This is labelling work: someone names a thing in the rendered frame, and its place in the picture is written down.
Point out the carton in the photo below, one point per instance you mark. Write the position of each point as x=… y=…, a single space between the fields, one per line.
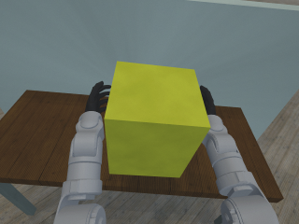
x=155 y=120

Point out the robot left hand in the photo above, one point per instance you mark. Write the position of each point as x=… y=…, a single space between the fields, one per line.
x=94 y=102

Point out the right robot forearm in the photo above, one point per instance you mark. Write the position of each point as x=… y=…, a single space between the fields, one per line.
x=233 y=177

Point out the right robot upper arm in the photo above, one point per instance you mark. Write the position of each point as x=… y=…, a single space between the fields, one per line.
x=251 y=209

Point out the robot right hand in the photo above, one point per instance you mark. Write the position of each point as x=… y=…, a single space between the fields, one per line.
x=208 y=101

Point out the table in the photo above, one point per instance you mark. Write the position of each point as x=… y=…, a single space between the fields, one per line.
x=35 y=141

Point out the left robot upper arm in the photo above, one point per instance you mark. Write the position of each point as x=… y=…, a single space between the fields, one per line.
x=88 y=213

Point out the left robot forearm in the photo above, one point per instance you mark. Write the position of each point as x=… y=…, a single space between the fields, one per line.
x=84 y=164

